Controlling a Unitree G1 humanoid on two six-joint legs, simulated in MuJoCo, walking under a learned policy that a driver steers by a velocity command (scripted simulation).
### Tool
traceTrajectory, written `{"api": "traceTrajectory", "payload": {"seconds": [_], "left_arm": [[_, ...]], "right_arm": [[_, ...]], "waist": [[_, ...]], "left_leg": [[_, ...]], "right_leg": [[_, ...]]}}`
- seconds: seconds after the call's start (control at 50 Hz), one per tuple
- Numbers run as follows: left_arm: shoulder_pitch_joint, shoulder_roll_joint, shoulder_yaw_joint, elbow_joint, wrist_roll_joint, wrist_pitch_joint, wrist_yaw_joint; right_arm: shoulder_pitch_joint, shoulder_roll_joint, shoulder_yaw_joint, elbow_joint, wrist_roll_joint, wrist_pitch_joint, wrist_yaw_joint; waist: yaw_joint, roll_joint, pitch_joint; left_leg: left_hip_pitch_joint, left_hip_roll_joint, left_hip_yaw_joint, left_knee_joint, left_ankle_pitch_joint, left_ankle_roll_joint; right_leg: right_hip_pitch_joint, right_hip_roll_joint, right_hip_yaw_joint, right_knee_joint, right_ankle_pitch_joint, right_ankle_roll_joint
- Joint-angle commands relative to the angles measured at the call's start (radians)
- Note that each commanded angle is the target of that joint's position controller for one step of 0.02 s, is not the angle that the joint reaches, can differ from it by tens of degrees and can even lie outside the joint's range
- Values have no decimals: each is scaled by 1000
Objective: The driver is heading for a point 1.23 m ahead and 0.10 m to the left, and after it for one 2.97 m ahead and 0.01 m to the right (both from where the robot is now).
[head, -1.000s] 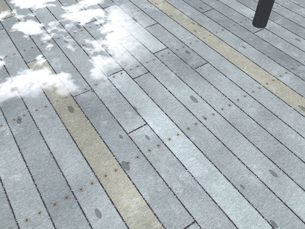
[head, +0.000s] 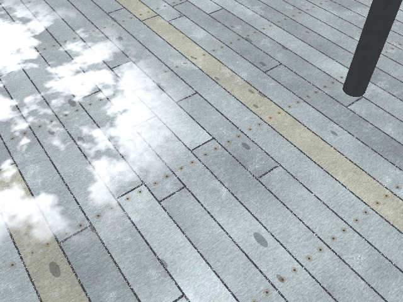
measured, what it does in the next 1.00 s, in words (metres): walks ahead: right foot, then left foot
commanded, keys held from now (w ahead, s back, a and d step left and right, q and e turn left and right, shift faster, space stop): w+shift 1.00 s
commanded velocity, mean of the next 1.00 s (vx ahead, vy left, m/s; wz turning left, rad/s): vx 1.00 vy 0.00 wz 0.00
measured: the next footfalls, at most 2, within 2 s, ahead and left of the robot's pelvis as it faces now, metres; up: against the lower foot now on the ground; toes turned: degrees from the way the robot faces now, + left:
right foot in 0.26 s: +0.46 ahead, -0.09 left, +0.00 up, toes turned -3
left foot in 0.72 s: +0.92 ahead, +0.09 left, +0.00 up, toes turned +4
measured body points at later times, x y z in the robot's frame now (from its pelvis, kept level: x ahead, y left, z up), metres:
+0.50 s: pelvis +0.48 -0.03 +0.00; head +0.49 -0.02 +0.45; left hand +0.40 +0.23 -0.14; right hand +0.65 -0.27 -0.10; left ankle +0.56 +0.13 -0.66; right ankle +0.42 -0.09 -0.74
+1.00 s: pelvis +0.96 +0.03 +0.00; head +0.97 +0.03 +0.45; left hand +1.14 +0.27 -0.10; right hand +0.87 -0.23 -0.13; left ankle +0.88 +0.09 -0.74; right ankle +1.11 -0.13 -0.66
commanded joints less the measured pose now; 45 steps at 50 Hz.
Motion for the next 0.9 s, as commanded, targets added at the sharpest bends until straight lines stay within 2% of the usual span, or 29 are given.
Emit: {"api": "traceTrajectory", "payload": {"seconds": [0.02,0.08,0.1,0.16,0.2,0.22,0.24,0.26,0.28,0.3,0.32,0.34,0.4,0.5,0.52,0.54,0.58,0.6,0.64,0.68,0.7,0.72,0.74,0.76,0.78,0.8,0.82,0.86,0.9], "left_arm": [[-102,30,-14,-91,1,7,-12],[-232,8,-34,-131,-17,-4,-24],[-261,4,-38,-145,-24,-7,-25],[-276,49,-31,-154,-23,-11,-11],[-163,97,-11,-132,-19,-12,7],[11,137,7,-84,-23,-11,21],[226,173,28,-17,-17,-7,36],[395,251,56,12,4,0,55],[349,304,72,15,23,-5,42],[288,212,68,12,4,1,25],[212,158,54,24,-4,-11,23],[180,100,41,39,2,-20,18],[188,45,17,89,-17,-40,31],[247,92,19,98,-38,-67,20],[260,79,14,101,-45,-68,15],[278,120,21,97,-52,-76,17],[341,136,19,122,-59,-81,22],[341,140,18,124,-54,-76,23],[369,184,19,135,-42,-68,35],[357,231,29,141,-15,-40,56],[322,246,34,138,-4,-22,68],[294,223,32,122,1,-17,71],[416,48,-2,80,-57,-30,43],[423,103,2,75,-73,-47,41],[253,132,9,36,-66,-48,50],[194,121,4,16,-56,-51,47],[148,93,-1,-4,-34,-42,39],[180,48,-15,-1,-2,-5,13],[107,46,-18,-33,1,11,1]], "right_arm": [[-33,-53,8,-77,11,-36,4],[44,-65,15,-69,29,-49,-1],[63,-91,13,-64,30,-51,-5],[89,-134,14,-54,21,-46,-15],[88,-179,5,-43,-5,-24,-33],[66,-203,-3,-43,-19,-10,-44],[18,-215,-8,-52,-23,3,-50],[3,-151,2,-79,-25,1,-44],[157,22,40,-122,51,-14,-10],[26,-99,20,-133,47,-24,-22],[-111,-115,14,-174,41,-28,-24],[-147,-91,19,-185,28,-28,-20],[-137,-12,38,-203,-22,16,15],[-422,-48,52,-325,-29,28,37],[-452,-49,54,-323,-19,28,41],[-485,-23,68,-350,-12,21,48],[-564,-37,71,-367,-3,16,48],[-550,-59,63,-352,5,25,42],[-556,-92,57,-369,-10,14,32],[-388,-146,32,-326,-12,14,11],[-162,-182,12,-256,-11,16,-3],[44,-234,-13,-200,-24,22,-22],[77,-338,-49,-201,-44,28,-28],[23,-296,-48,-206,-33,30,-2],[-79,-232,-39,-199,-26,22,1],[-110,-160,-25,-182,-21,12,3],[-120,-119,-13,-165,-23,2,4],[-138,-68,5,-137,-9,-7,-7],[-94,-58,10,-113,9,-26,-2]], "waist": [[30,38,173],[-10,25,187],[-16,60,186],[-7,86,136],[65,141,23],[149,167,-76],[256,155,-172],[297,83,-285],[126,-301,-425],[160,-94,-353],[139,-24,-175],[97,86,-92],[-7,38,7],[20,20,159],[33,47,146],[36,-7,154],[69,4,173],[72,10,120],[50,-48,106],[-46,-103,-21],[-153,-104,-131],[-236,-88,-238],[-112,285,-411],[-92,221,-475],[-79,117,-252],[-49,20,-118],[-15,-9,-61],[59,43,-2],[61,59,84]], "left_leg": [[-146,236,-228,-322,58,93],[-133,212,-137,-367,378,59],[-85,239,-134,-383,469,53],[176,268,-82,-278,938,30],[300,297,-75,-58,1253,18],[290,311,-74,144,1292,19],[208,293,-52,421,1189,17],[-26,226,-51,792,801,31],[-498,30,-140,1206,-201,-17],[-619,88,-212,1219,-124,26],[-654,138,-200,1146,-23,33],[-605,170,-199,1075,8,36],[-509,228,-202,957,4,0],[-597,275,-92,591,242,-52],[-544,236,-41,508,322,-48],[-454,239,-35,385,389,-37],[-412,202,6,274,475,-15],[-419,160,32,270,460,-5],[-397,117,48,202,363,27],[-224,53,30,190,209,51],[-14,44,14,175,179,70],[241,144,-86,222,48,91],[578,463,-624,143,-213,202],[618,515,-924,-45,-325,241],[462,458,-744,-68,-258,201],[271,427,-602,-97,-141,167],[141,370,-498,-111,-70,129],[-63,306,-400,-192,-138,97],[-125,272,-312,-233,-29,81]], "right_leg": [[-93,-27,-55,-182,150,30],[70,36,-149,-476,306,16],[108,49,-151,-541,340,4],[136,123,-186,-654,298,-37],[262,201,-190,-666,147,-64],[435,222,-167,-662,83,-82],[650,198,-146,-699,61,-101],[898,5,58,-623,-221,-132],[1220,-295,704,-786,-444,-311],[1147,-225,744,-914,-507,-259],[972,-188,553,-936,-378,-216],[807,-152,441,-968,-259,-183],[527,-68,273,-1048,-240,-138],[413,19,75,-1169,20,-125],[422,75,8,-1173,121,-99],[386,42,7,-1197,195,-94],[495,13,-13,-1245,372,-81],[624,37,-47,-1229,504,-67],[772,-25,-63,-1098,911,-52],[857,-53,-71,-841,1102,-40],[816,-54,-87,-583,1086,-33],[636,-15,-86,-270,851,-33],[223,181,-79,236,13,19],[32,214,75,368,-285,-14],[-62,135,64,343,-185,-27],[-47,93,54,251,-133,-29],[0,56,70,170,-120,-31],[87,22,65,100,-113,-6],[37,-11,40,18,-83,14]]}}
